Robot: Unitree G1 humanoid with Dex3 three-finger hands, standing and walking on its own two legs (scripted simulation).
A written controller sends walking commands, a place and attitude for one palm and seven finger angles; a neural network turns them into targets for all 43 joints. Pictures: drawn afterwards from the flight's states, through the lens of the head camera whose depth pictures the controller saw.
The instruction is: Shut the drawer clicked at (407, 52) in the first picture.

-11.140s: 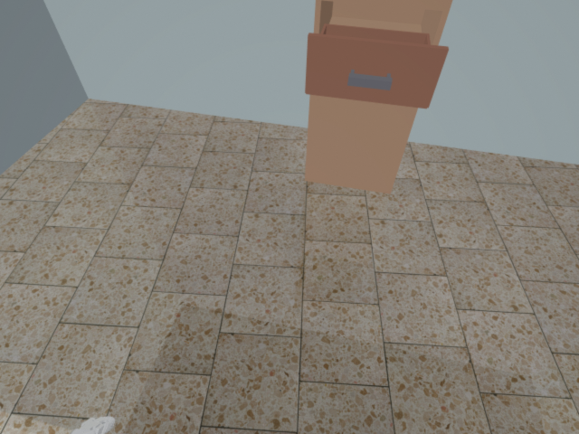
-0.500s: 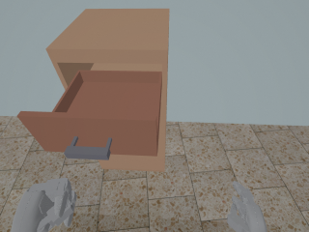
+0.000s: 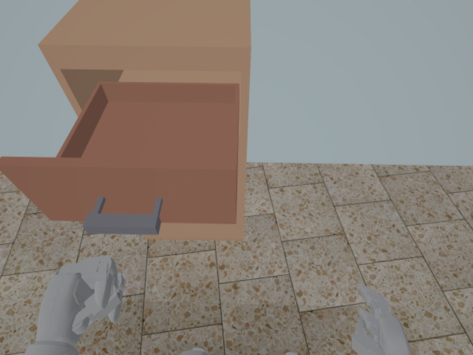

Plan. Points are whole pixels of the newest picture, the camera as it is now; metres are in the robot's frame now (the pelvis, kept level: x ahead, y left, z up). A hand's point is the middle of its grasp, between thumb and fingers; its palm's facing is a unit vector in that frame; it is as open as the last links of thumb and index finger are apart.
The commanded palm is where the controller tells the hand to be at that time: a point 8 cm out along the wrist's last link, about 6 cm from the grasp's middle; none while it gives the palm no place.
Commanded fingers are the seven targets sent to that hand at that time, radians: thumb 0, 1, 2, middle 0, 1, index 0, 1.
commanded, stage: bring the fist close to the handle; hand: left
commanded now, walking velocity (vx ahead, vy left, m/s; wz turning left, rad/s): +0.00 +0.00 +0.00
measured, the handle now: (126, 213) +0.35 +0.22 +0.03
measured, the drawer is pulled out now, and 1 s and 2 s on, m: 0.28 0.28 0.19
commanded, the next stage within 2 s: push the drawer shut in 0.80 s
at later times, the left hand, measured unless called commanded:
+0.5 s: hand (130, 280) +0.23 +0.19 +0.02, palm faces +0.02 -1.00 -0.04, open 3.3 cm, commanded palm +0.20 +0.24 +0.03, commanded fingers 0.00 0.90 0.90 -1.40 -1.60 -1.40 -1.60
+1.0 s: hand (133, 286) +0.22 +0.18 +0.02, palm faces +0.03 -1.00 -0.07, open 3.3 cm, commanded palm +0.21 +0.23 +0.03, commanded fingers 0.00 0.90 0.90 -1.40 -1.60 -1.40 -1.60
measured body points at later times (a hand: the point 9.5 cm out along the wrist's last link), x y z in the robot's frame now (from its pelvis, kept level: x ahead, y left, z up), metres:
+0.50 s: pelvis -0.01 +0.02 -0.03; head +0.06 +0.02 +0.41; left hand +0.22 +0.24 +0.02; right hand +0.17 -0.22 -0.11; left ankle +0.00 +0.12 -0.69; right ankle +0.01 -0.11 -0.69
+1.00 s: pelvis -0.01 +0.01 -0.03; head +0.06 +0.01 +0.41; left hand +0.21 +0.23 +0.03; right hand +0.17 -0.23 -0.11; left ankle +0.00 +0.12 -0.69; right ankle +0.01 -0.11 -0.69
